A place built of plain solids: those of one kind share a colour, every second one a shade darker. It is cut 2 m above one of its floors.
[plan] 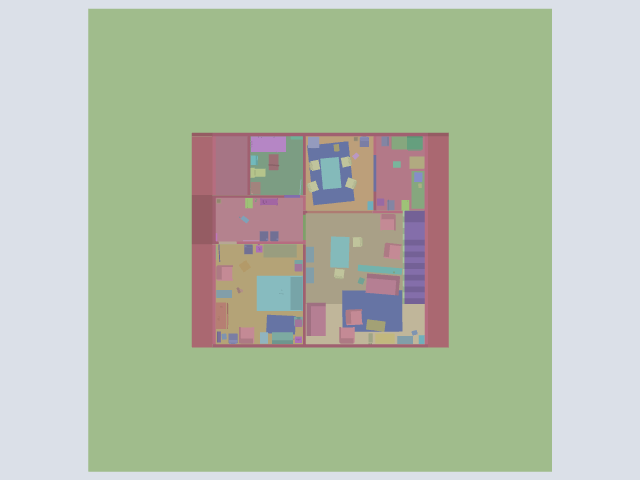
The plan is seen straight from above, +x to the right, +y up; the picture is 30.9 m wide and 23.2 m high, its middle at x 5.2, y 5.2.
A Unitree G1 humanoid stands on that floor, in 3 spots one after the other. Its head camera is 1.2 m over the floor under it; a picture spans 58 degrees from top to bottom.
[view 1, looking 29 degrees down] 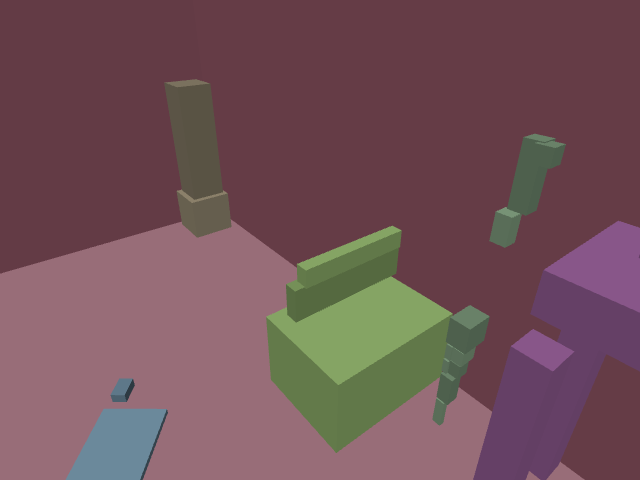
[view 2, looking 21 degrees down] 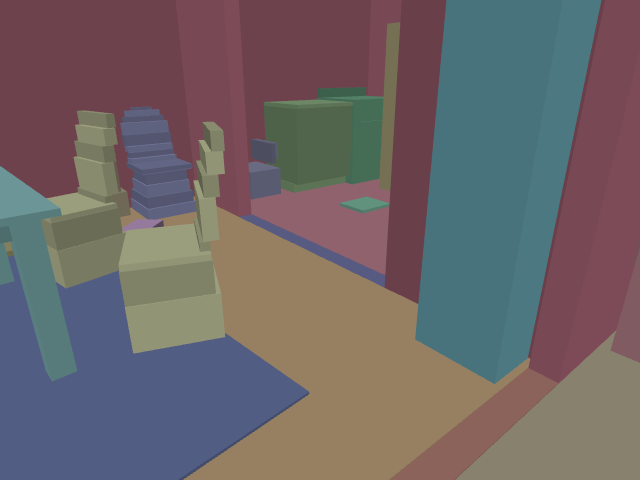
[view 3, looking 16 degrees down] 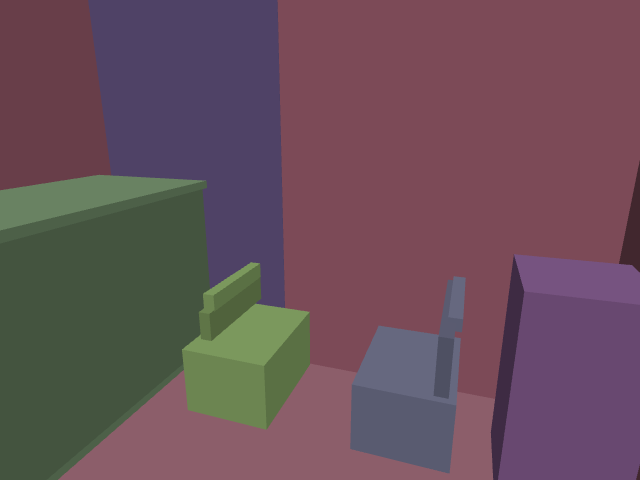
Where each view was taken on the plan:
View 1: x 2.58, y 6.18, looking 142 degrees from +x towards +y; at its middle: wall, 1.97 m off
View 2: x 6.03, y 5.97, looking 51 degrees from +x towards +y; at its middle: floor_kitchen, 3.35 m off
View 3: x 8.47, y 8.43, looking -71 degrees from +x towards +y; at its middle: wall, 1.99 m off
